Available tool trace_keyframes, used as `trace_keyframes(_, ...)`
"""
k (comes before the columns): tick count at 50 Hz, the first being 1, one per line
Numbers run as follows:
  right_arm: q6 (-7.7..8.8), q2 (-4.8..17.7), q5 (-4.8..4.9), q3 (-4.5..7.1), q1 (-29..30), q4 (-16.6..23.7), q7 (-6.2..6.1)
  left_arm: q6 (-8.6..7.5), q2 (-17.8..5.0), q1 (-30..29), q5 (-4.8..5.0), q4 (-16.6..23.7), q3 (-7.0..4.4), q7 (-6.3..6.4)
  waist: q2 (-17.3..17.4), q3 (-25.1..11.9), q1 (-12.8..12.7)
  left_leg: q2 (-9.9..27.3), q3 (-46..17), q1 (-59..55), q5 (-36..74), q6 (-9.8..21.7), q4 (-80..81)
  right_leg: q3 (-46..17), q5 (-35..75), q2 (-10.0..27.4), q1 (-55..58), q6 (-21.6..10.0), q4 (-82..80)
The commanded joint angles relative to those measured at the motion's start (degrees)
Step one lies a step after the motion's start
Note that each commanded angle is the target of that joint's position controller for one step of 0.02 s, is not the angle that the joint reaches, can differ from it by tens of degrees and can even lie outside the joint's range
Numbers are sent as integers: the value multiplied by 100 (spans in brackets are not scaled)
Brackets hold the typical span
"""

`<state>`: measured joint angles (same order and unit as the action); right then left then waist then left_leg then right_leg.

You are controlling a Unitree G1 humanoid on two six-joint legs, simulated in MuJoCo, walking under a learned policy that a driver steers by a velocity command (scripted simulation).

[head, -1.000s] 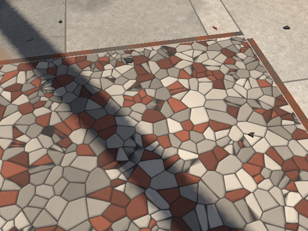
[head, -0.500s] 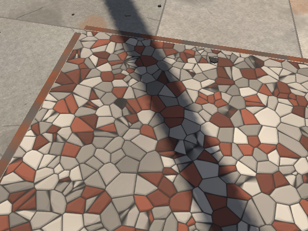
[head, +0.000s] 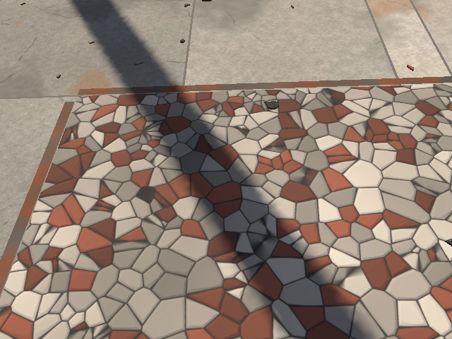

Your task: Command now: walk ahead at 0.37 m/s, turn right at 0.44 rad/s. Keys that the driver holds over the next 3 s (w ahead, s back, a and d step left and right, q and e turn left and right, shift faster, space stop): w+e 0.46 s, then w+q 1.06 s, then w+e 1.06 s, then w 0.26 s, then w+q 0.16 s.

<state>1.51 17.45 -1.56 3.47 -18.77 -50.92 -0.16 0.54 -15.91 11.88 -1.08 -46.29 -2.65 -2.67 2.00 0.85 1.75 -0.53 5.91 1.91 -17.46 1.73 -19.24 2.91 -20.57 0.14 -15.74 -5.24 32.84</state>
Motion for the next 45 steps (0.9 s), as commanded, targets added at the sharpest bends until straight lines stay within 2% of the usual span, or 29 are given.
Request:
trace_keyframes(1,118,615,33,116,604,438,12,-173,-683,1187,-89,-90,-229,18,-379,-161,-813,957,-236,1887,612,561,-1126,-276,10,-142,2131,-309,-949)
trace_keyframes(2,154,118,14,-58,970,861,62,-227,-1397,1951,-145,-139,-419,99,-1899,-475,-1124,103,518,3390,-507,117,-3331,-3147,-1565,1587,2997,-925,-2003)
trace_keyframes(3,170,314,-171,-21,1157,958,70,-245,-1434,1770,-28,-109,-384,121,-1565,-98,-911,-224,-441,4418,-1439,80,-4163,-4587,-1582,2046,2695,-1344,-2474)
trace_keyframes(4,192,509,-146,14,1038,885,124,-222,-1216,1399,26,-37,-343,144,-853,298,-672,225,-798,4530,-1029,109,-4424,-3864,-1068,1901,2406,-1350,-2259)
trace_keyframes(5,237,580,-55,19,916,798,187,-229,-994,1098,41,36,-285,155,-528,416,-464,378,-821,4333,-482,82,-4309,-3288,-318,1574,2098,-1182,-2192)
trace_keyframes(6,249,595,-48,23,846,748,206,-248,-917,929,56,84,-255,178,-403,462,-328,466,-789,4156,-178,16,-4072,-2825,425,1292,1938,-1018,-2234)
trace_keyframes(8,148,569,-175,-7,741,667,226,-324,-855,854,88,90,-218,201,-507,278,-217,447,-651,3811,212,-190,-3933,-2279,1842,954,1796,-894,-2223)
trace_keyframes(9,99,527,-181,-20,770,698,232,-360,-888,942,118,43,-228,199,-500,216,-188,402,-590,3778,305,-275,-3919,-2149,2386,894,1749,-909,-2185)
trace_keyframes(11,43,458,-144,-52,1088,847,230,-395,-932,1130,141,-51,-251,207,-500,261,-226,378,-494,3864,517,-399,-3695,-1992,2865,782,1598,-915,-2193)
trace_keyframes(14,37,365,-101,-120,1814,1137,242,-384,-886,1404,111,-171,-250,240,-576,434,-422,288,-386,3963,979,-483,-2939,-1924,3163,616,1450,-837,-2167)
trace_keyframes(17,75,274,-45,-196,2371,1371,268,-379,-913,1594,89,-255,-263,281,-664,457,-608,130,-365,3670,1455,-416,-2085,-1984,3548,581,1450,-728,-2016)
trace_keyframes(19,99,338,-6,-202,2507,1493,249,-392,-978,1598,77,-275,-281,321,-703,430,-606,61,-430,3337,1608,-279,-1666,-2167,3870,710,1537,-634,-1939)
trace_keyframes(21,130,490,14,-160,2064,1413,190,-405,-1065,1295,67,-213,-299,356,-718,288,-317,-60,-499,2443,1462,-88,-1260,-2212,4417,732,1445,-420,-1656)
trace_keyframes(22,148,642,21,-95,1519,1245,128,-417,-1140,1125,50,-169,-316,350,-731,21,-88,-226,-477,1678,1170,13,-1217,-2174,5199,655,1378,-288,-1146)
trace_keyframes(23,183,807,40,-16,714,1009,49,-429,-1195,1044,45,-159,-327,316,-607,-435,254,-293,-443,765,1021,117,-1045,-2057,5581,454,1337,-174,-174)
trace_keyframes(24,241,941,-25,43,-160,814,-41,-467,-1060,1020,57,-165,-289,282,-429,-960,658,164,-720,-406,967,277,-889,-1812,4840,197,841,-98,1034)
trace_keyframes(25,279,1342,-208,141,-846,791,-125,-513,-415,1464,142,-50,-131,265,561,-1780,614,1672,-2674,-1642,-534,673,-640,-1353,2391,-299,-155,27,2838)
trace_keyframes(26,208,1533,-141,210,-667,643,-71,-487,-373,2084,174,-96,-110,237,1710,-2040,160,2466,-5355,-1834,-605,1312,371,-1073,-846,-1007,-1244,122,3982)
trace_keyframes(27,186,1058,-21,149,-60,743,0,-440,-655,1796,-19,-213,-130,262,746,-1120,15,2229,-5055,-1034,-1172,1394,475,-1200,-482,-564,-1658,51,4350)
trace_keyframes(28,206,627,35,62,324,796,39,-440,-683,1203,-77,-134,-119,215,111,-499,34,1947,-4091,-314,-905,1364,465,-1108,-60,-345,-1692,41,4184)
trace_keyframes(29,223,427,9,4,453,735,56,-447,-612,870,-99,-31,-98,179,-59,-178,-49,1629,-3427,185,-310,1250,558,-995,105,-153,-1647,29,3824)
trace_keyframes(31,286,371,33,-43,331,527,64,-383,-520,692,-204,69,-56,113,199,-33,-224,1236,-2744,645,981,1166,643,-796,126,87,-1410,138,3304)
trace_keyframes(33,357,415,87,-32,83,368,106,-348,-396,642,-233,133,4,84,267,-125,-301,1138,-2480,715,1914,1278,641,-608,64,149,-1363,276,2889)
trace_keyframes(35,350,529,110,10,-50,273,91,-335,-281,222,-207,302,90,63,257,22,-274,1051,-2252,959,1799,1345,836,-428,221,249,-1441,445,2161)
trace_keyframes(37,308,576,114,41,-148,222,79,-343,-187,-370,-170,513,183,44,291,189,-155,903,-2077,1261,1496,1273,979,-298,709,268,-1274,569,1332)
trace_keyframes(39,278,647,113,87,-259,191,99,-358,-208,-751,-107,633,218,42,303,192,-44,806,-2006,1410,1431,1138,969,-215,1210,180,-935,641,726)
trace_keyframes(41,264,712,106,126,-419,156,123,-380,-300,-989,-59,721,206,78,247,117,47,835,-2103,1324,1578,1032,804,-197,1472,83,-675,680,402)
trace_keyframes(43,244,788,97,166,-475,153,120,-415,-385,-1056,-45,796,178,129,246,78,30,899,-2289,1198,1647,932,516,-238,1312,20,-420,656,113)
trace_keyframes(45,213,829,102,202,-387,184,84,-482,-465,-593,-59,689,121,191,163,-3,-243,794,-2407,1293,1519,756,-34,-266,1194,-63,352,583,-488)
